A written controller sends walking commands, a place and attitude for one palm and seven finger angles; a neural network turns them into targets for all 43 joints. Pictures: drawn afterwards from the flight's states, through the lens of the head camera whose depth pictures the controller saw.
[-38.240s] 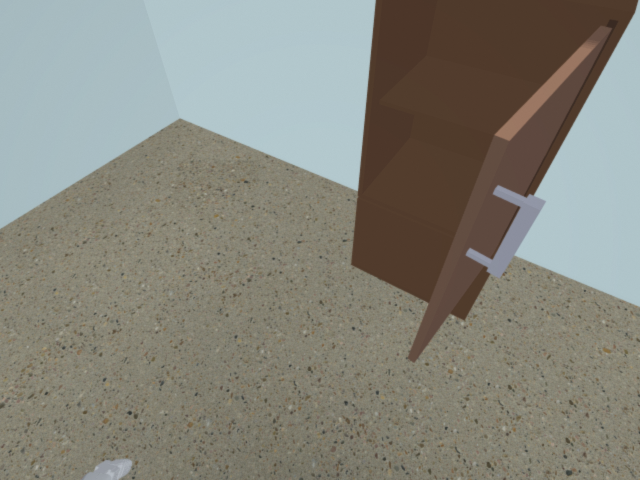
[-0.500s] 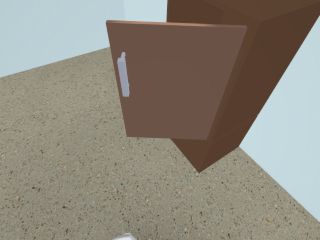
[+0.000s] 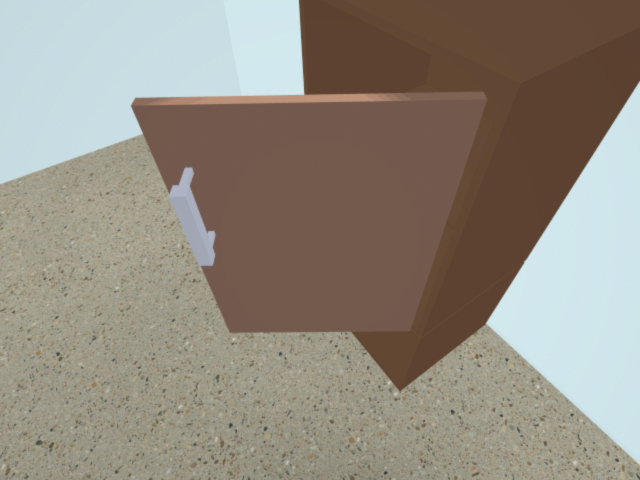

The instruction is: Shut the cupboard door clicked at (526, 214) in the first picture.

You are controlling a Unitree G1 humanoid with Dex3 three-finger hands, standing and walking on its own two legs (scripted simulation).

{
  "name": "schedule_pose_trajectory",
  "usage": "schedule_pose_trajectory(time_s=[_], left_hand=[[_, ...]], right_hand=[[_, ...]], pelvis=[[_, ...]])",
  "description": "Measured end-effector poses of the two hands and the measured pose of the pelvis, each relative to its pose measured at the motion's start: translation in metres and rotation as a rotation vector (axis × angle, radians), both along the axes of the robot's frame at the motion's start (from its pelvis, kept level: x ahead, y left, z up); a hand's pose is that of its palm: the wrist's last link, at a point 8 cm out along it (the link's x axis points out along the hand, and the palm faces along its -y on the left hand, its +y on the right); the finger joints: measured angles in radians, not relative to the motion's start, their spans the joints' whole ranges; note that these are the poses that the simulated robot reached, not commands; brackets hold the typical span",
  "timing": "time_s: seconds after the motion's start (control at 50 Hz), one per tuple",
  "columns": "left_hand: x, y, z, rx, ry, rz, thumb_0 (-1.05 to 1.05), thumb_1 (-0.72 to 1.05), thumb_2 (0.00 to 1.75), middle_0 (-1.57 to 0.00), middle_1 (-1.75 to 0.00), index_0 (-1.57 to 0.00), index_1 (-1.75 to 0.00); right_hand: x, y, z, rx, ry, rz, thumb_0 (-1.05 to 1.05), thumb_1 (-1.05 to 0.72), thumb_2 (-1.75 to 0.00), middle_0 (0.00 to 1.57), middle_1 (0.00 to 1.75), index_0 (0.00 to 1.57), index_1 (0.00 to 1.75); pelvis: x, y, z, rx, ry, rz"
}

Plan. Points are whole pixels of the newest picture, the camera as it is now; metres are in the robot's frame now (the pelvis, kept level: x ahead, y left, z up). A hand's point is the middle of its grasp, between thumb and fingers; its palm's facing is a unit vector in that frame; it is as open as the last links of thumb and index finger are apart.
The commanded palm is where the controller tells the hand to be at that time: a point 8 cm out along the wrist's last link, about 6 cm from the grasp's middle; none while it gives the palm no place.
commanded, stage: come to a stop and stand still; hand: left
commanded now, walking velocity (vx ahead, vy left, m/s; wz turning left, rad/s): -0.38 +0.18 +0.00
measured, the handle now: (197, 218) +0.45 +0.21 +0.06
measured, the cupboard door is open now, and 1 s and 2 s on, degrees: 55 55 55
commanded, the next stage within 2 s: none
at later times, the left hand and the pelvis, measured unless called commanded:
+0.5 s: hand out of the picture +0.04 +0.26 -0.18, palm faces +0.07 -0.98 -0.19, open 7.4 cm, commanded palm none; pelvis -0.01 +0.06 +0.01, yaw +0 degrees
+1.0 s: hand out of the picture -0.02 +0.19 -0.17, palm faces +0.00 -0.99 -0.15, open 7.4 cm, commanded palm none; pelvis -0.03 +0.02 +0.01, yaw -1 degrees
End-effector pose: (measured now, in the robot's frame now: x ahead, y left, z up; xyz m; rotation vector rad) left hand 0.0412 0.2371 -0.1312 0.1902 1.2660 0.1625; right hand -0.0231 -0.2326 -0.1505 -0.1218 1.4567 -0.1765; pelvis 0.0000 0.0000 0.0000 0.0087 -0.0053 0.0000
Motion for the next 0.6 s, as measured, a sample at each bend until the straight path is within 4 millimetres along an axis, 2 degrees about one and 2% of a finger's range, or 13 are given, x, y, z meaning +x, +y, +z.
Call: schedule_pose_trajectory(time_s=[0.08, 0.16, 0.26, 0.34, 0.4, 0.5, 0.6], left_hand=[[0.024, -0.012, 0.002, -0.005, -0.003, 0.003, 0.01, 0.92, 0.89, -0.2, -0.3, -0.2, -0.3], [0.035, -0.007, 0.002, -0.008, -0.025, 0.032, 0.0, 0.92, 0.89, -0.2, -0.3, -0.2, -0.3], [0.03, 0.015, -0.004, -0.019, -0.02, 0.044, 0.0, 0.91, 0.89, -0.2, -0.3, -0.2, -0.3], [0.023, 0.041, -0.022, -0.034, -0.011, 0.047, 0.0, 0.91, 0.89, -0.2, -0.3, -0.2, -0.3], [0.015, 0.057, -0.025, -0.034, 0.005, 0.052, 0.0, 0.91, 0.89, -0.2, -0.3, -0.2, -0.3], [-0.009, 0.072, -0.018, -0.043, 0.047, 0.063, 0.0, 0.91, 0.89, -0.2, -0.3, -0.2, -0.3], [-0.034, 0.075, -0.012, -0.05, 0.117, 0.048, 0.0, 0.91, 0.89, -0.2, -0.3, -0.19, -0.3]], right_hand=[[0.019, -0.001, 0.006, -0.003, 0.012, -0.006, 0.01, -0.92, -0.9, 0.2, 0.3, 0.2, 0.3], [0.046, 0.0, 0.013, -0.022, -0.007, 0.027, 0.01, -0.91, -0.9, 0.2, 0.3, 0.2, 0.3], [0.086, 0.009, 0.022, -0.058, -0.108, 0.064, 0.01, -0.91, -0.9, 0.2, 0.3, 0.2, 0.3], [0.107, 0.024, 0.025, -0.097, -0.216, 0.092, 0.01, -0.91, -0.9, 0.2, 0.3, 0.2, 0.3], [0.109, 0.04, 0.031, -0.111, -0.242, 0.119, 0.01, -0.91, -0.9, 0.2, 0.3, 0.2, 0.3], [0.1, 0.062, 0.041, -0.102, -0.241, 0.129, 0.01, -0.91, -0.9, 0.2, 0.3, 0.2, 0.3], [0.081, 0.068, 0.045, -0.097, -0.233, 0.077, 0.0, -0.92, -0.9, 0.2, 0.3, 0.21, 0.3]], pelvis=[[0.014, -0.004, 0.006, 0.005, 0.011, 0.006], [0.014, 0.001, 0.009, 0.012, 0.005, 0.018], [0.008, 0.019, 0.008, 0.0, -0.005, 0.022], [0.005, 0.041, -0.005, -0.038, -0.006, 0.021], [0.0, 0.051, -0.004, -0.037, -0.011, 0.013], [-0.006, 0.06, 0.007, -0.042, 0.003, 0.004], [-0.01, 0.064, 0.014, -0.055, 0.015, -0.014]])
